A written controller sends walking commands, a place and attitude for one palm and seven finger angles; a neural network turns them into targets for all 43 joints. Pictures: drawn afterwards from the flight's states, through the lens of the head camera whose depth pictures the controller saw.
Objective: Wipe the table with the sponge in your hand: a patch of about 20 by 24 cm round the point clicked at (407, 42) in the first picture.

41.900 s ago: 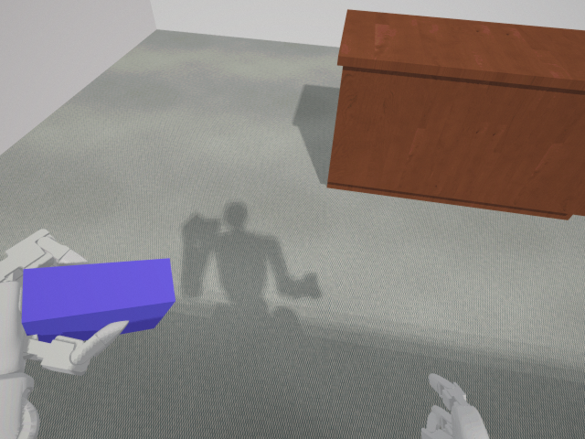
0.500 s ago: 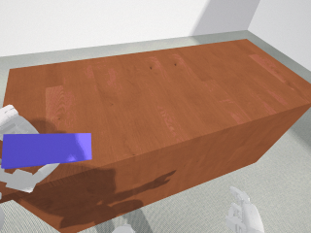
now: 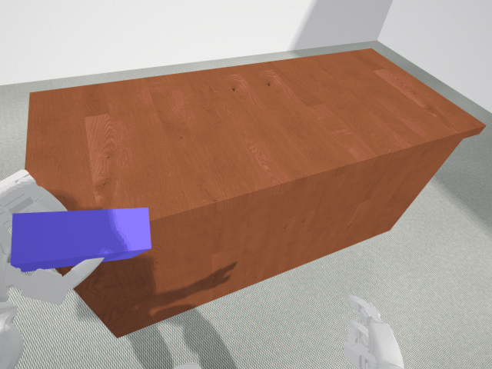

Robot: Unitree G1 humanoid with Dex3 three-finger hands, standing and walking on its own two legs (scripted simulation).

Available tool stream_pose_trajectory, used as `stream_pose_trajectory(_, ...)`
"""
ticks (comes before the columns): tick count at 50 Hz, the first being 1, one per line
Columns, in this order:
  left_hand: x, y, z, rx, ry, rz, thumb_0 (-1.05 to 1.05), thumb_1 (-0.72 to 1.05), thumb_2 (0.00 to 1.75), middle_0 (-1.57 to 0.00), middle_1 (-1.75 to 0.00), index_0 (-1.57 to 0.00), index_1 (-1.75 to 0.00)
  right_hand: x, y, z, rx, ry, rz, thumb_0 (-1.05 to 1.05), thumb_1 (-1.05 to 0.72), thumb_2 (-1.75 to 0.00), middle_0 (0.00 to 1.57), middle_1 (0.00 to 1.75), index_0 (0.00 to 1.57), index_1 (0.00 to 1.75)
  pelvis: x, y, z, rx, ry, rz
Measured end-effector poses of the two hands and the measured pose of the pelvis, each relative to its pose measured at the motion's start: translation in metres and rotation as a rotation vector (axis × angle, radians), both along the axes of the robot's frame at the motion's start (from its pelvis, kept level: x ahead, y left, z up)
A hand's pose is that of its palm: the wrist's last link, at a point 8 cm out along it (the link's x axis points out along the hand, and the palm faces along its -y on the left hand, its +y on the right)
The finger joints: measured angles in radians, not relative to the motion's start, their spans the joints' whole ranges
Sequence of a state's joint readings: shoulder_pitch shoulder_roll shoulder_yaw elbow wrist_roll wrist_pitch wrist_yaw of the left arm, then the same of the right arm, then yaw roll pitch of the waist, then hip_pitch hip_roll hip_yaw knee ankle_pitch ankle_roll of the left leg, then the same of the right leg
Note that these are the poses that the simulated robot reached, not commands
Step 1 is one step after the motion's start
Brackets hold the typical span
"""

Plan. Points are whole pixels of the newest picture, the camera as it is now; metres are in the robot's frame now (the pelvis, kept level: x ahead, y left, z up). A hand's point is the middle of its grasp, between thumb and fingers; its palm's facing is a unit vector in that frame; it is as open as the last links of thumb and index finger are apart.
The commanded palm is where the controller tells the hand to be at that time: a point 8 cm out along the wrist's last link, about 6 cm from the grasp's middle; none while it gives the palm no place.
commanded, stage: stop stepping back and stand still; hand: left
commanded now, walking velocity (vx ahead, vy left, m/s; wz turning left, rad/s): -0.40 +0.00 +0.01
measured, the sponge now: (103, 239) +0.23 +0.20 +0.16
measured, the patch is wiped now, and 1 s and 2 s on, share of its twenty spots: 0.95 0.95 0.95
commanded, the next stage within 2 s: stand and wait in 1.24 s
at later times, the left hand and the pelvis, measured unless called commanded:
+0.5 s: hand out of the picture +0.05 +0.23 +0.18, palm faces +0.45 -0.84 -0.32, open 8.8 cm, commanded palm +0.00 +0.27 +0.19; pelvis -0.15 -0.02 -0.01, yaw +1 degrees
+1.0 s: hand out of the picture -0.04 +0.19 +0.17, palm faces +0.39 -0.84 -0.38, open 8.8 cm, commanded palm -0.09 +0.23 +0.19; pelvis -0.24 -0.05 -0.01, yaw +1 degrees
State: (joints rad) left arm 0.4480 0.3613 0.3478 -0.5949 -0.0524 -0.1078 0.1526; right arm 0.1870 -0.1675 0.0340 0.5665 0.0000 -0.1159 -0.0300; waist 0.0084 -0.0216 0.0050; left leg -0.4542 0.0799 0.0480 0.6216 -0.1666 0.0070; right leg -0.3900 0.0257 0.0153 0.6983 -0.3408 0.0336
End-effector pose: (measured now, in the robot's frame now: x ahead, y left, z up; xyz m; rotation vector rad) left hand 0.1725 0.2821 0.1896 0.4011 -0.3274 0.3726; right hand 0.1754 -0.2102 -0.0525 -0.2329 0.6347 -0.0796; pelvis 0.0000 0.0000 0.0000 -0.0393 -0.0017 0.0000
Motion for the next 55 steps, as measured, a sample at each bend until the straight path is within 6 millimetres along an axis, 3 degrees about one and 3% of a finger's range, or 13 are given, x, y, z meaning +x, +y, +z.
stream_pose_trajectory(6,-0.049,-0.018,-0.002,0.035,-0.011,-0.05,-0.01,-0.45,1.07,-0.85,-1.46,-0.89,-1.49,-0.052,-0.019,-0.012,0.007,0.007,-0.028,0.01,-0.9,-0.9,0.21,0.3,0.21,0.3,-0.047,-0.009,-0.008,-0.021,-0.024,0.008)
stream_pose_trajectory(11,-0.087,-0.008,-0.006,0.02,-0.027,-0.04,-0.01,-0.45,1.07,-0.85,-1.45,-0.9,-1.48,-0.104,-0.034,-0.008,-0.055,0.039,-0.078,0.02,-0.91,-0.9,0.2,0.3,0.21,0.3,-0.079,-0.007,-0.01,0.021,0.005,0.019)
stream_pose_trajectory(14,-0.108,0.005,-0.01,0.034,-0.084,-0.027,-0.01,-0.45,1.07,-0.85,-1.45,-0.9,-1.48,-0.13,-0.041,-0.014,-0.105,0.018,-0.087,0.02,-0.91,-0.9,0.2,0.3,0.21,0.3,-0.103,0.0,-0.025,0.011,0.025,0.042)
stream_pose_trajectory(18,-0.134,0.012,-0.008,0.043,-0.075,0.028,-0.02,-0.45,1.07,-0.85,-1.46,-0.9,-1.48,-0.168,-0.039,-0.017,-0.044,-0.004,-0.135,0.02,-0.91,-0.9,0.2,0.3,0.21,0.3,-0.126,-0.002,-0.02,0.067,-0.014,0.008)
stream_pose_trajectory(24,-0.162,-0.006,0.001,0.014,-0.052,0.028,-0.02,-0.45,1.07,-0.85,-1.46,-0.9,-1.48,-0.215,-0.026,-0.032,0.037,0.073,-0.087,0.02,-0.91,-0.9,0.2,0.3,0.21,0.3,-0.149,-0.013,-0.006,0.032,-0.029,0.017)
stream_pose_trajectory(29,-0.183,-0.026,-0.003,0.04,-0.044,-0.014,-0.01,-0.45,1.07,-0.85,-1.46,-0.9,-1.49,-0.23,-0.034,-0.053,0.044,0.116,-0.049,0.02,-0.9,-0.9,0.2,0.3,0.21,0.3,-0.179,-0.023,-0.019,0.0,-0.053,0.035)
stream_pose_trajectory(36,-0.215,-0.031,0.003,0.029,-0.069,-0.06,-0.01,-0.45,1.07,-0.85,-1.45,-0.9,-1.48,-0.244,-0.047,-0.024,-0.016,0.046,-0.089,0.02,-0.91,-0.9,0.2,0.3,0.21,0.3,-0.206,-0.023,-0.013,0.023,0.005,-0.006)
stream_pose_trajectory(43,-0.224,-0.027,0.003,0.04,-0.025,-0.001,-0.01,-0.45,1.07,-0.85,-1.46,-0.9,-1.48,-0.262,-0.052,-0.009,0.041,-0.059,-0.115,0.02,-0.91,-0.9,0.2,0.3,0.21,0.3,-0.23,-0.031,-0.006,0.06,-0.019,-0.007)
stream_pose_trajectory(47,-0.236,-0.043,0.0,0.025,0.03,0.003,-0.01,-0.45,1.07,-0.85,-1.46,-0.89,-1.49,-0.275,-0.057,-0.016,0.056,-0.013,-0.09,0.01,-0.91,-0.9,0.2,0.3,0.21,0.3,-0.235,-0.042,-0.001,0.04,-0.016,0.002)
stream_pose_trajectory(51,-0.252,-0.06,-0.005,0.059,0.03,-0.013,-0.01,-0.45,1.07,-0.85,-1.46,-0.89,-1.49,-0.281,-0.07,-0.038,0.034,0.053,-0.048,0.01,-0.91,-0.9,0.2,0.3,0.21,0.3,-0.247,-0.053,-0.013,0.004,-0.034,0.029)
stream_pose_trajectory(55,-0.266,-0.064,-0.001,0.028,0.012,-0.021,-0.01,-0.45,1.07,-0.85,-1.46,-0.9,-1.48,-0.29,-0.082,-0.036,0.009,0.131,-0.064,0.02,-0.91,-0.9,0.2,0.3,0.21,0.3,-0.253,-0.058,-0.006,0.015,-0.017,0.029)
